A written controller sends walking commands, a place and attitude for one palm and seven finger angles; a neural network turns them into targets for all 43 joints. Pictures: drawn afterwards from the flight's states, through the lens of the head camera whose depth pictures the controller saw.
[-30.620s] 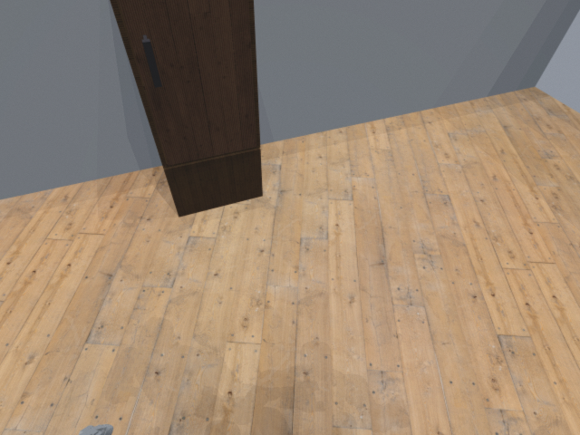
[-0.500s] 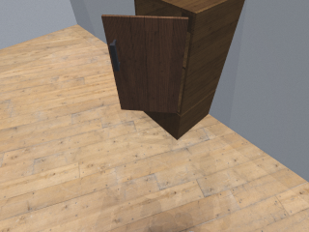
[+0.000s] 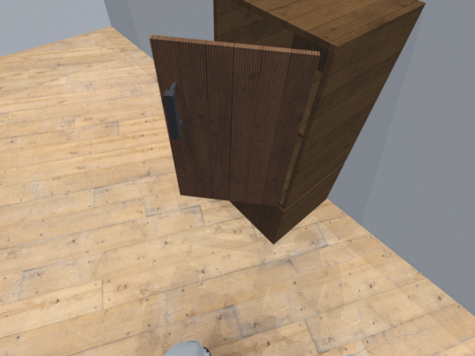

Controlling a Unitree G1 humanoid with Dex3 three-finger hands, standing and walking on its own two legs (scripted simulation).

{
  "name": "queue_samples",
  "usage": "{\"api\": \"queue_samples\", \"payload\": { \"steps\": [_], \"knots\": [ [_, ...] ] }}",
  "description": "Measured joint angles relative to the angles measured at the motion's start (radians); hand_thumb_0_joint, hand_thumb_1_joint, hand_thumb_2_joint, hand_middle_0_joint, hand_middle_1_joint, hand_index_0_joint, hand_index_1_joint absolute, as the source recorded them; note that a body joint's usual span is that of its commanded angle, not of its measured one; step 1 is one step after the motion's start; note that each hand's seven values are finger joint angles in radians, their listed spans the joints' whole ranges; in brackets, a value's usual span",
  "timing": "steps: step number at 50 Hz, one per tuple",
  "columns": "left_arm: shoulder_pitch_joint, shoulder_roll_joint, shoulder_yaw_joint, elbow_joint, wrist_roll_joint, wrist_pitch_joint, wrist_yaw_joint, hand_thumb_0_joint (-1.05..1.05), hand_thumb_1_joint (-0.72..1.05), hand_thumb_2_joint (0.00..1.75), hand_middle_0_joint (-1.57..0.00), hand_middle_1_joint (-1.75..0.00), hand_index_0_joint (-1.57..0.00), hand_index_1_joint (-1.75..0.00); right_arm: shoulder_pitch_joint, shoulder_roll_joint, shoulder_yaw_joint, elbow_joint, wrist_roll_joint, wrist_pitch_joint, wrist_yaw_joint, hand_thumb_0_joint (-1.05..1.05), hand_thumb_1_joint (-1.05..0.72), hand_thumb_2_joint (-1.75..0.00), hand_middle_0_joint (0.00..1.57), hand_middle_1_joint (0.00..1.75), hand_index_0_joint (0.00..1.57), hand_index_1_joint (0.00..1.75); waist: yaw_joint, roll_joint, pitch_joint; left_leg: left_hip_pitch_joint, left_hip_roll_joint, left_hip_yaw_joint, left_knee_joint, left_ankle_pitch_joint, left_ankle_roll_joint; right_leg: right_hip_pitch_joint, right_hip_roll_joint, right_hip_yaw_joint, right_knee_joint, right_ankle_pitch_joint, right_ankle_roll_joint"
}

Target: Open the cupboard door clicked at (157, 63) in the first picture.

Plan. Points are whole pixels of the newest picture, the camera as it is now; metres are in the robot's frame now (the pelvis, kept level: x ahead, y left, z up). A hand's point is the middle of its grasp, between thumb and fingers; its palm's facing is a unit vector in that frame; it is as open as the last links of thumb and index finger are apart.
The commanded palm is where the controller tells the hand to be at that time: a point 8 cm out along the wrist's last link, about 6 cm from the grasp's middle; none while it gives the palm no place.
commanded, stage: come to a stop and stand still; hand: left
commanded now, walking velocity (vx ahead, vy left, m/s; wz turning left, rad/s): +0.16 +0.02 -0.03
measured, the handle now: (175, 111) +0.65 +0.23 +0.00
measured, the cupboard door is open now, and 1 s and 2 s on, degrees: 42 42 42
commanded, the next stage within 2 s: look again from close up in 1.38 s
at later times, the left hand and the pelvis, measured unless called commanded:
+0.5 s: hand (149, 337) +0.17 +0.18 -0.16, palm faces +0.02 -0.98 -0.20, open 7.4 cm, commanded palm none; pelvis +0.08 +0.00 +0.01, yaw +0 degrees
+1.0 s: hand out of the picture +0.10 +0.16 -0.16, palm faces +0.00 -0.97 -0.24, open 7.4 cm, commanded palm none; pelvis +0.04 -0.02 +0.00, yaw -1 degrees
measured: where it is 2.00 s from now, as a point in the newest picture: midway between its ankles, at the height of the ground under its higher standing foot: outside the picture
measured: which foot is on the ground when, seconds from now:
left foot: down 0.00-1.00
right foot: up 0.00-0.24, down 0.26-0.52, up 0.54-0.78, down 0.80-1.00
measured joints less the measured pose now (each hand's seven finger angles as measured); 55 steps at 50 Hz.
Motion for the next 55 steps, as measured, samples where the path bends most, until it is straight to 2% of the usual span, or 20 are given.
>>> {"api": "queue_samples", "payload": {
  "steps": [3,5,8,11,13,19,22,24,27,28,30,33,37,38,40,41,44,47,50,55],
  "knots": [
    [-0.04,0.02,0.004,-0.007,0.002,0.025,0.004,0.01,0.91,0.9,-0.2,-0.3,-0.2,-0.3,0.004,0.022,0.008,-0.01,0.003,-0.003,-0.017,0.0,-0.91,-0.9,0.2,0.3,0.2,0.3,0.002,-0.036,0.006,0.022,-0.019,0.024,0.036,-0.096,-0.002,-0.186,-0.001,0.053,0.361,-0.015,-0.021],
    [-0.08,0.025,0.007,-0.028,0.006,0.03,0.002,0.01,0.91,0.9,-0.2,-0.3,-0.2,-0.3,0.02,0.029,0.012,-0.004,0.004,0.0,-0.026,0.0,-0.91,-0.9,0.2,0.3,0.2,0.3,0.001,-0.034,0.001,0.054,-0.028,0.026,-0.007,-0.091,-0.012,-0.271,-0.005,0.048,0.41,0.028,-0.02],
    [-0.132,0.02,0.004,-0.07,0.003,0.029,0.008,0.01,0.91,0.9,-0.2,-0.29,-0.2,-0.3,0.041,0.021,0.009,0.013,0.008,0.01,-0.044,-0.01,-0.93,-0.9,0.2,0.3,0.2,0.3,-0.005,-0.02,-0.011,0.097,-0.037,0.022,-0.07,-0.077,-0.007,-0.305,-0.008,0.042,0.244,0.079,-0.005],
    [-0.167,0.028,0.001,-0.099,0.006,0.03,0.02,0.01,0.92,0.9,-0.2,-0.29,-0.2,-0.3,0.055,0.015,0.016,0.037,0.01,0.035,-0.044,-0.01,-0.94,-0.9,0.2,0.3,0.2,0.3,-0.012,-0.017,-0.023,0.119,-0.038,0.017,-0.071,-0.095,-0.014,-0.26,0.0,0.044,0.008,0.169,0.007],
    [-0.177,0.048,0.0,-0.114,0.008,0.032,0.019,0.01,0.93,0.9,-0.2,-0.3,-0.2,-0.3,0.063,0.022,0.016,0.048,0.016,0.052,-0.04,-0.01,-0.93,-0.9,0.2,0.3,0.2,0.3,-0.013,-0.039,-0.033,0.119,-0.048,0.027,-0.042,-0.125,-0.025,-0.22,-0.002,0.069,-0.113,0.239,0.001],
    [-0.21,0.047,-0.009,-0.125,0.007,0.048,0.018,0.0,0.92,0.9,-0.2,-0.3,-0.2,-0.3,0.078,0.007,-0.004,0.043,0.022,0.089,-0.028,0.0,-0.92,-0.9,0.2,0.3,0.2,0.3,-0.047,0.008,-0.036,0.117,-0.022,-0.013,0.01,-0.189,-0.057,-0.197,0.03,0.045,-0.126,0.213,-0.019],
    [-0.231,0.043,-0.006,-0.133,0.006,0.048,0.024,0.0,0.92,0.9,-0.2,-0.3,-0.2,-0.3,0.09,-0.001,-0.009,0.042,0.024,0.098,-0.031,0.0,-0.91,-0.9,0.2,0.3,0.2,0.3,-0.052,0.008,-0.028,0.125,-0.032,-0.041,0.056,-0.27,-0.072,-0.187,0.035,0.039,-0.138,0.213,-0.02],
    [-0.247,0.043,-0.002,-0.137,0.004,0.049,0.027,0.0,0.91,0.9,-0.2,-0.3,-0.2,-0.3,0.094,-0.005,-0.01,0.043,0.026,0.1,-0.034,0.0,-0.91,-0.9,0.2,0.3,0.2,0.3,-0.051,0.002,-0.018,0.152,-0.034,-0.046,0.01,-0.224,-0.077,-0.185,0.035,0.038,-0.136,0.21,-0.014],
    [-0.266,0.054,0.004,-0.143,-0.004,0.063,0.028,0.0,0.91,0.9,-0.2,-0.3,-0.2,-0.3,0.094,0.0,-0.007,0.043,0.019,0.099,-0.039,0.0,-0.91,-0.9,0.2,0.3,0.2,0.3,-0.044,-0.03,-0.002,0.172,-0.047,-0.031,-0.021,-0.2,-0.035,-0.197,0.024,0.05,-0.098,0.213,-0.004],
    [-0.269,0.057,0.005,-0.146,-0.005,0.072,0.029,0.0,0.91,0.9,-0.2,-0.3,-0.2,-0.3,0.095,0.001,-0.006,0.038,0.016,0.098,-0.042,0.0,-0.91,-0.9,0.2,0.3,0.2,0.3,-0.044,-0.031,-0.001,0.174,-0.045,-0.029,-0.029,-0.202,-0.025,-0.214,0.032,0.062,-0.037,0.151,-0.003],
    [-0.278,0.063,0.009,-0.15,-0.007,0.088,0.029,0.0,0.91,0.9,-0.2,-0.3,-0.2,-0.3,0.098,0.005,-0.002,0.027,0.009,0.093,-0.05,0.0,-0.91,-0.9,0.2,0.3,0.2,0.3,-0.05,-0.025,0.001,0.171,-0.037,-0.034,-0.046,-0.192,-0.015,-0.251,0.06,0.095,0.112,0.031,-0.005],
    [-0.289,0.07,0.017,-0.154,-0.007,0.094,0.027,0.0,0.91,0.9,-0.2,-0.3,-0.2,-0.3,0.094,0.01,0.002,0.016,0.003,0.088,-0.055,0.0,-0.91,-0.9,0.2,0.3,0.2,0.3,-0.052,-0.014,0.008,0.165,-0.024,-0.045,-0.076,-0.165,-0.019,-0.265,0.081,0.112,0.217,-0.013,-0.001],
    [-0.287,0.07,0.013,-0.154,-0.006,0.09,0.024,0.0,0.91,0.9,-0.2,-0.3,-0.2,-0.3,0.085,0.01,0.002,0.014,0.003,0.081,-0.053,0.0,-0.9,-0.9,0.2,0.3,0.2,0.3,-0.052,0.003,0.01,0.157,-0.015,-0.049,-0.102,-0.138,-0.033,-0.2,0.074,0.102,0.096,0.014,0.002],
    [-0.283,0.069,0.01,-0.153,-0.007,0.088,0.023,0.0,0.91,0.9,-0.2,-0.3,-0.2,-0.3,0.084,0.009,0.001,0.014,0.005,0.079,-0.051,0.0,-0.9,-0.9,0.2,0.3,0.2,0.3,-0.052,0.007,0.008,0.153,-0.013,-0.05,-0.103,-0.134,-0.037,-0.172,0.07,0.096,0.032,0.045,0.001],
    [-0.256,0.067,-0.002,-0.161,-0.003,0.056,0.032,0.0,0.91,0.9,-0.2,-0.3,-0.2,-0.3,0.088,-0.001,-0.003,-0.002,0.02,0.079,-0.041,0.0,-0.9,-0.9,0.2,0.3,0.2,0.3,-0.042,0.015,-0.007,0.108,-0.007,-0.041,-0.034,-0.152,-0.048,-0.112,0.06,0.098,-0.152,0.225,0.004],
    [-0.239,0.066,-0.003,-0.169,0.002,0.041,0.036,0.0,0.91,0.9,-0.2,-0.3,-0.2,-0.3,0.086,-0.007,-0.005,-0.021,0.024,0.079,-0.036,0.0,-0.9,-0.9,0.2,0.3,0.2,0.3,-0.039,0.02,-0.01,0.076,-0.002,-0.044,0.025,-0.172,-0.054,-0.104,0.062,0.102,-0.178,0.211,0.006],
    [-0.199,0.049,-0.012,-0.182,0.015,0.026,0.046,0.0,0.91,0.9,-0.2,-0.3,-0.2,-0.3,0.073,-0.022,-0.016,-0.064,0.024,0.077,-0.032,0.0,-0.9,-0.9,0.2,0.3,0.2,0.3,-0.055,0.05,0.003,0.035,-0.005,-0.086,0.113,-0.268,-0.055,-0.116,0.081,0.095,-0.117,0.119,-0.01],
    [-0.162,0.041,-0.02,-0.188,0.009,0.034,0.049,0.0,0.91,0.9,-0.2,-0.3,-0.2,-0.3,0.077,-0.02,-0.014,-0.083,0.021,0.074,-0.031,0.0,-0.91,-0.9,0.2,0.3,0.2,0.3,-0.058,0.038,-0.006,0.061,-0.026,-0.088,0.08,-0.15,-0.046,-0.114,0.075,0.096,-0.058,0.086,-0.014],
    [-0.14,0.033,-0.024,-0.188,0.008,0.054,0.048,0.0,0.91,0.9,-0.2,-0.3,-0.2,-0.3,0.09,-0.015,-0.004,-0.087,0.015,0.074,-0.028,0.0,-0.91,-0.9,0.2,0.3,0.2,0.3,-0.047,0.031,-0.031,0.076,-0.028,-0.088,0.082,-0.17,-0.053,-0.104,0.073,0.097,-0.051,0.087,-0.01],
    [-0.101,0.028,-0.036,-0.187,0.008,0.047,0.034,0.0,0.91,0.9,-0.2,-0.3,-0.2,-0.3,0.102,-0.001,0.009,-0.077,0.013,0.083,-0.019,0.0,-0.91,-0.9,0.2,0.3,0.2,0.3,-0.041,0.028,-0.063,0.08,-0.025,-0.095,0.042,-0.137,-0.056,-0.1,0.077,0.09,-0.087,0.123,-0.022]
  ]
}}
